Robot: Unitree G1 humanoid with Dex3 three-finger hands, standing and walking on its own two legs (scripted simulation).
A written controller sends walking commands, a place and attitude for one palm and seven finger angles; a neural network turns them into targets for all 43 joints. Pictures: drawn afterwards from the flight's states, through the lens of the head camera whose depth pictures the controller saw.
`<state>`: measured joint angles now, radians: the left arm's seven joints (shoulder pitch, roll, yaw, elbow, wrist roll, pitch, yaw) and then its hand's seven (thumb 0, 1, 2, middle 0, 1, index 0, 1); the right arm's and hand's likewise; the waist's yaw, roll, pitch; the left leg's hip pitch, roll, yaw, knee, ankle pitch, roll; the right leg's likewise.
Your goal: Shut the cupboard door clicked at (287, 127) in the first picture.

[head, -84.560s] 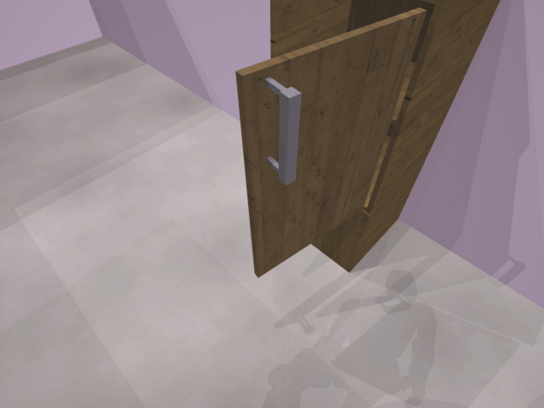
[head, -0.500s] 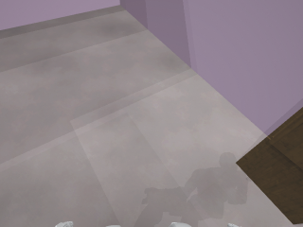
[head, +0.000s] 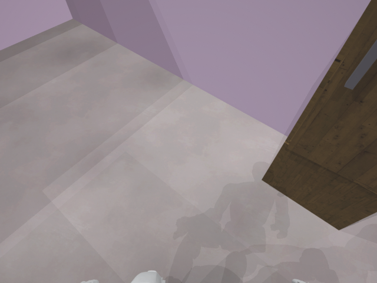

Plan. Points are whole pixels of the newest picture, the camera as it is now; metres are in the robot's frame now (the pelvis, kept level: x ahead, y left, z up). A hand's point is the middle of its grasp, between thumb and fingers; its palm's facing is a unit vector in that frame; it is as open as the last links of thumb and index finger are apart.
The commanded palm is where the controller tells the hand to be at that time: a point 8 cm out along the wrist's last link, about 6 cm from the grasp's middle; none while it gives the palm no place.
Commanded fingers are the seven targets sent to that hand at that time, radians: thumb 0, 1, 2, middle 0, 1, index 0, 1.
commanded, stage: turn to face it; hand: left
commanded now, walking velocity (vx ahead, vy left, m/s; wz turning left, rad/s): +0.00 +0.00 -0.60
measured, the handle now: (371, 53) +0.62 -0.41 +0.15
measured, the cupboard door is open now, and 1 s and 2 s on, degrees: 5 5 5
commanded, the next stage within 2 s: take the last steps up to it in 0.90 s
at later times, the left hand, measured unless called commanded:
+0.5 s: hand (132, 252) +0.20 +0.16 -0.16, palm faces -0.29 -0.91 -0.29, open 7.4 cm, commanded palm none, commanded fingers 0.00 0.90 0.90 -0.20 -0.30 -0.20 -0.30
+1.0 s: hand (153, 232) +0.25 +0.11 -0.16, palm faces -0.45 -0.86 -0.23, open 7.4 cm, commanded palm none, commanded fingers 0.00 0.90 0.90 -0.20 -0.30 -0.20 -0.30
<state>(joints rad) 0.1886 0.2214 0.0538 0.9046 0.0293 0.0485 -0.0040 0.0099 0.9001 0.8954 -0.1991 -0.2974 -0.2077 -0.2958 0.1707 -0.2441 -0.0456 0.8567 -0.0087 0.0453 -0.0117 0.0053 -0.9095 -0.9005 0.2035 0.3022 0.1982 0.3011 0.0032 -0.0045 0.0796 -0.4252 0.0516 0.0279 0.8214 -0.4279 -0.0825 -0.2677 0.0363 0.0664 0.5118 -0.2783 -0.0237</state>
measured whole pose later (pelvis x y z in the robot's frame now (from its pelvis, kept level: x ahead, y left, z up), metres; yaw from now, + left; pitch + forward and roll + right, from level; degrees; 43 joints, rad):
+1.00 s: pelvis +0.07 -0.02 +0.00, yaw -28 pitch +0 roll -1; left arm 0.15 0.23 0.06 0.93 0.02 0.06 -0.01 0.01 0.91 0.90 -0.19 -0.30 -0.20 -0.30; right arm 0.27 -0.20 -0.02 0.93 -0.03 0.02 -0.02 0.00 -0.90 -0.90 0.21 0.30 0.20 0.30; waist -0.01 0.02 0.07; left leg -0.27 0.11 0.09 0.56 -0.29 -0.03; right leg -0.27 0.01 -0.05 0.63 -0.37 0.02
